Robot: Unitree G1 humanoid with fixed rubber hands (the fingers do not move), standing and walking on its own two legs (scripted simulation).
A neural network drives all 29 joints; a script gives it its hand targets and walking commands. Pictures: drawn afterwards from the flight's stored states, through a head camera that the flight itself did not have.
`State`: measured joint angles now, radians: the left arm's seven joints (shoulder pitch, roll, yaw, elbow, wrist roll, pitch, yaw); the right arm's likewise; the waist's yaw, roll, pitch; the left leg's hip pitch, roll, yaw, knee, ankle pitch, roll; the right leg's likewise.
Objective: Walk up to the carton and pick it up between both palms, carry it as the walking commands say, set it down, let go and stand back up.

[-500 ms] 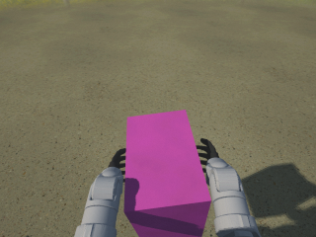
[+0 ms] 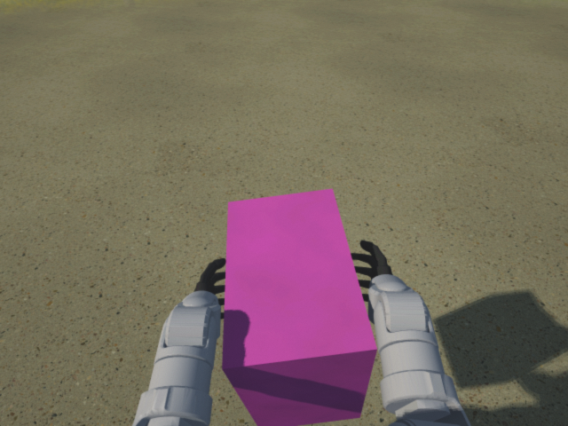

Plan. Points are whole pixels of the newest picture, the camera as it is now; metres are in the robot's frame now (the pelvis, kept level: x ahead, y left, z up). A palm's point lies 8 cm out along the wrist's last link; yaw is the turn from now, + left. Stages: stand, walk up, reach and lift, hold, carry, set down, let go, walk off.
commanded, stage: carry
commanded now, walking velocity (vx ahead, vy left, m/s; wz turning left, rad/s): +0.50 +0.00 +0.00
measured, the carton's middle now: (295, 312) +0.31 +0.00 -0.02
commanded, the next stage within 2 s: none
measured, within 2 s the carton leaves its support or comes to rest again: neither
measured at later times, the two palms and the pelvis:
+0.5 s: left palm (208, 234) +0.38 +0.14 +0.09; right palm (374, 239) +0.36 -0.12 +0.09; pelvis +0.06 +0.03 -0.01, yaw -5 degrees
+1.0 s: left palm (209, 251) +0.35 +0.13 +0.08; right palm (381, 250) +0.34 -0.13 +0.09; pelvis +0.03 +0.02 -0.01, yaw -5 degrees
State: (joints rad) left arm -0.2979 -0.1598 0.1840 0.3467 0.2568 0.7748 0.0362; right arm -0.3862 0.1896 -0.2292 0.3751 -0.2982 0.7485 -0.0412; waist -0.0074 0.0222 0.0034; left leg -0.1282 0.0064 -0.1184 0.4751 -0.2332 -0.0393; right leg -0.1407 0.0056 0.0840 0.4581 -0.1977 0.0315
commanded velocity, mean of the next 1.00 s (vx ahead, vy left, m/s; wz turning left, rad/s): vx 0.02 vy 0.00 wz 0.00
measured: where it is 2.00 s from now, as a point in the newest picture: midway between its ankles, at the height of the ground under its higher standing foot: outside the picture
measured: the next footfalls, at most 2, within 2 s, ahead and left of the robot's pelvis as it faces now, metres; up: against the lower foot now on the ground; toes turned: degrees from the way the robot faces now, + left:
none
